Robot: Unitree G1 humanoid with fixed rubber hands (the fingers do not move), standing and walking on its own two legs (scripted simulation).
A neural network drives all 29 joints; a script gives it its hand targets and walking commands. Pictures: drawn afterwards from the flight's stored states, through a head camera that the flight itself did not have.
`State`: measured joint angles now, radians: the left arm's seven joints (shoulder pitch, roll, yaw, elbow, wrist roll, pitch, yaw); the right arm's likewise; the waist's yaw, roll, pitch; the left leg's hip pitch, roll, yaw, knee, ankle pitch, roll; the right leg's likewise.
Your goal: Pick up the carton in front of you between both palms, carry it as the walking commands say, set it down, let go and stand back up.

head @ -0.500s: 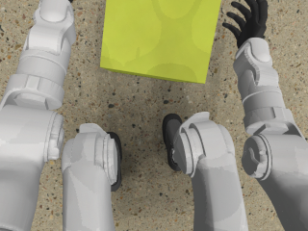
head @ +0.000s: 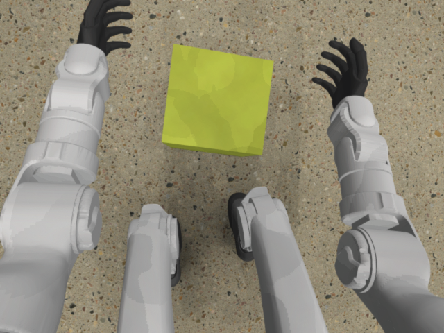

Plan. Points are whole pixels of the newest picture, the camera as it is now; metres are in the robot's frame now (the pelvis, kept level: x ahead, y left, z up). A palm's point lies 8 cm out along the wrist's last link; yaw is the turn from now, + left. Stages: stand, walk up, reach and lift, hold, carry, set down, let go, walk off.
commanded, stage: set down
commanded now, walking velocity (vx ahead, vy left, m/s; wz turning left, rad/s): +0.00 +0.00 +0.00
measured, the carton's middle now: (214, 111) +0.49 -0.05 -0.38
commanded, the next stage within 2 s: let go in 0.38 s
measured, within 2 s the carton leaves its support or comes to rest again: neither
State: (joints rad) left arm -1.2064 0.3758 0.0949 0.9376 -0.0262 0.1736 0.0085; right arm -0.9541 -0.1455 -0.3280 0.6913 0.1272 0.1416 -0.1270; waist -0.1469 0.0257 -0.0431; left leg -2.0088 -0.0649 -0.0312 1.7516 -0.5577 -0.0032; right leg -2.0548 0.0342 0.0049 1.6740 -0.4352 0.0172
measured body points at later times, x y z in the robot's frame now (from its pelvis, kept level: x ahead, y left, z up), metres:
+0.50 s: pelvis +0.03 +0.00 +0.13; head +0.31 +0.00 +0.49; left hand +0.56 +0.14 +0.03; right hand +0.46 -0.25 +0.03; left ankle +0.08 +0.11 -0.47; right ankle +0.12 -0.12 -0.47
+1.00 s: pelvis +0.11 -0.02 +0.24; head +0.25 +0.00 +0.67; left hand +0.40 +0.19 +0.14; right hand +0.33 -0.25 +0.16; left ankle +0.08 +0.11 -0.47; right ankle +0.12 -0.12 -0.47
